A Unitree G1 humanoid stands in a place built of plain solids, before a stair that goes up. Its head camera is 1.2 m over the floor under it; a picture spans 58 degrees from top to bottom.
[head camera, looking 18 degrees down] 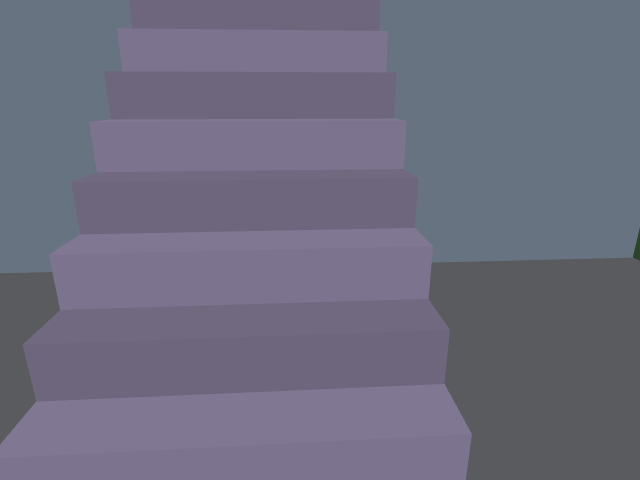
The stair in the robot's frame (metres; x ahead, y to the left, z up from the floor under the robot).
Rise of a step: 0.19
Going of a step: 0.21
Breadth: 1.20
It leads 4 degrees to the left of straight ahead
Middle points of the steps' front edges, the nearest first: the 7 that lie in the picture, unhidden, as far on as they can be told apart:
0.87 0.20 0.37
1.08 0.22 0.56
1.29 0.23 0.75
1.49 0.25 0.94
1.70 0.26 1.12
1.91 0.27 1.31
2.12 0.29 1.50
